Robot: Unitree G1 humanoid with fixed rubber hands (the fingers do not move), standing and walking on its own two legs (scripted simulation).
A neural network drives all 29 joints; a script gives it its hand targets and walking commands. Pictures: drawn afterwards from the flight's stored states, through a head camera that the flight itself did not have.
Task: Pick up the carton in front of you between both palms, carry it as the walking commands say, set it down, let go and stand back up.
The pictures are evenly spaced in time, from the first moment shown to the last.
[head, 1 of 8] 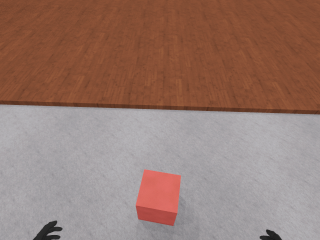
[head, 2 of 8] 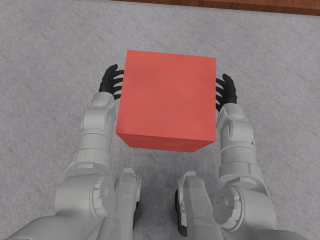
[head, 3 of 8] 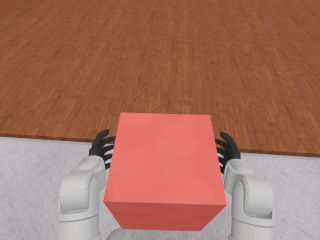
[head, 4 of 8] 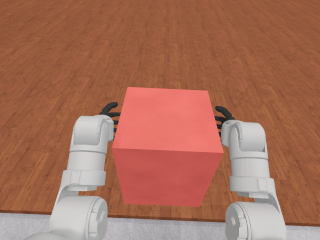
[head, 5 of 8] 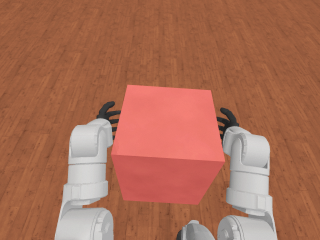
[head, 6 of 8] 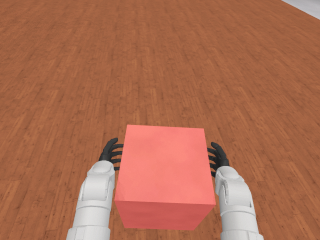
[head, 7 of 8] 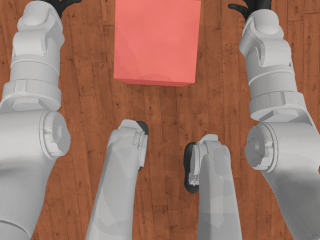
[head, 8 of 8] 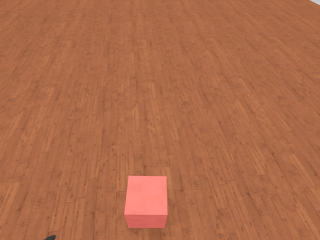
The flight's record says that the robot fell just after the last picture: no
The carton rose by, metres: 0.80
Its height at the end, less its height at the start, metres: +0.05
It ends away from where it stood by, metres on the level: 2.98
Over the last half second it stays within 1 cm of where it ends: yes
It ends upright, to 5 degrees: yes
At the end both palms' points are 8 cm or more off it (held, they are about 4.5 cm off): yes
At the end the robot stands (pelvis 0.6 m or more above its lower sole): yes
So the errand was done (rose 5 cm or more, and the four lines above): yes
